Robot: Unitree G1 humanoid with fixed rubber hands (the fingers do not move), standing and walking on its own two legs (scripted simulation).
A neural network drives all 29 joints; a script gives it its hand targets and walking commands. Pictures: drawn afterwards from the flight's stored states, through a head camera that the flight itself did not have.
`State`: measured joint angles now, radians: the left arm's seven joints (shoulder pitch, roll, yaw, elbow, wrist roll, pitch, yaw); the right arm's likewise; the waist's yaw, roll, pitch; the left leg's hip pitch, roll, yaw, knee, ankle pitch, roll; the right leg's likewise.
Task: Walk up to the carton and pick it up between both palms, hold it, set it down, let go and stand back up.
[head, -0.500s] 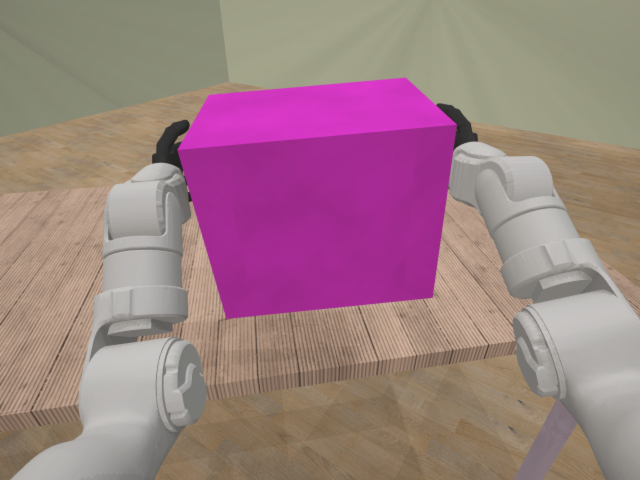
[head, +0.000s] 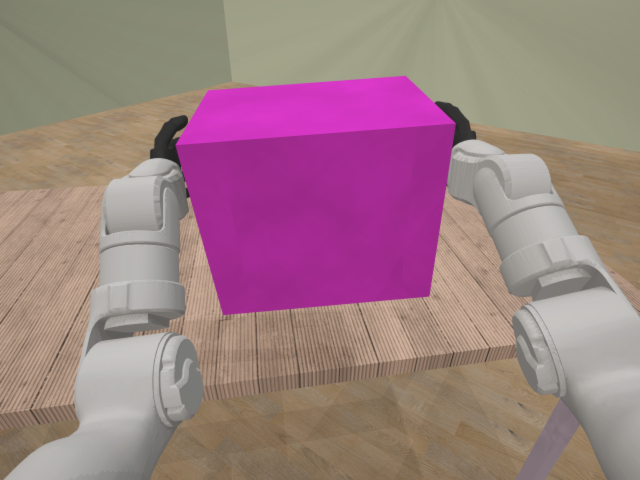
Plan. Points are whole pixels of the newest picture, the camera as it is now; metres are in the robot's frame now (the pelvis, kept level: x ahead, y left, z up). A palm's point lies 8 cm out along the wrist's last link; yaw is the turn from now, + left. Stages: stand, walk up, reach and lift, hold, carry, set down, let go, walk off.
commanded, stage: hold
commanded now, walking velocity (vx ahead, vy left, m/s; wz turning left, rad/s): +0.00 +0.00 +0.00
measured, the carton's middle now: (317, 191) +0.37 +0.01 +0.26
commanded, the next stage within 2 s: none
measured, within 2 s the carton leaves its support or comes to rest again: neither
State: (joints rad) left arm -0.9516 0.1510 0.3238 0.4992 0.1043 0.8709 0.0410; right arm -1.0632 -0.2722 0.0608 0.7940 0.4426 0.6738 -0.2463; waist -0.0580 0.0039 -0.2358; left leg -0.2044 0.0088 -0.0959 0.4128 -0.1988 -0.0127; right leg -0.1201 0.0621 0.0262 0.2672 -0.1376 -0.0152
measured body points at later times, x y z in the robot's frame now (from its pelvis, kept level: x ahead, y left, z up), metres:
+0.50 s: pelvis +0.00 +0.00 +0.00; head -0.09 +0.02 +0.44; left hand +0.39 +0.18 +0.29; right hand +0.38 -0.17 +0.30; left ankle +0.01 +0.12 -0.75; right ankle +0.00 -0.11 -0.75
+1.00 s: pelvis +0.00 +0.00 +0.00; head -0.10 +0.02 +0.44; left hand +0.38 +0.18 +0.28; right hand +0.38 -0.17 +0.30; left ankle +0.01 +0.12 -0.75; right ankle +0.00 -0.11 -0.75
